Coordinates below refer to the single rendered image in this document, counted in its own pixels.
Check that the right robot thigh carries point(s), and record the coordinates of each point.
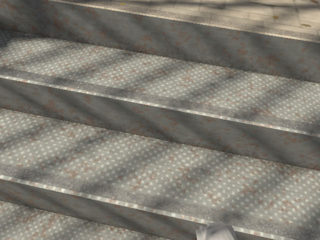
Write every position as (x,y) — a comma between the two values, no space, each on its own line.
(215,231)

